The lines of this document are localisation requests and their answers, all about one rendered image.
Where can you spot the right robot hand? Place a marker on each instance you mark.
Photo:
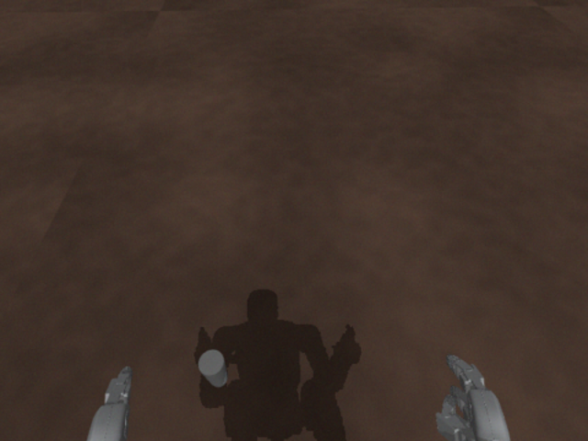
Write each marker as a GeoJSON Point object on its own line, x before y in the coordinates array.
{"type": "Point", "coordinates": [483, 415]}

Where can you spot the cup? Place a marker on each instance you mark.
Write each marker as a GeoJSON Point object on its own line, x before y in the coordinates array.
{"type": "Point", "coordinates": [212, 366]}

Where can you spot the left robot hand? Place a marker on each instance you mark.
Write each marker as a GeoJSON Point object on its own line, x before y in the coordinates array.
{"type": "Point", "coordinates": [110, 422]}

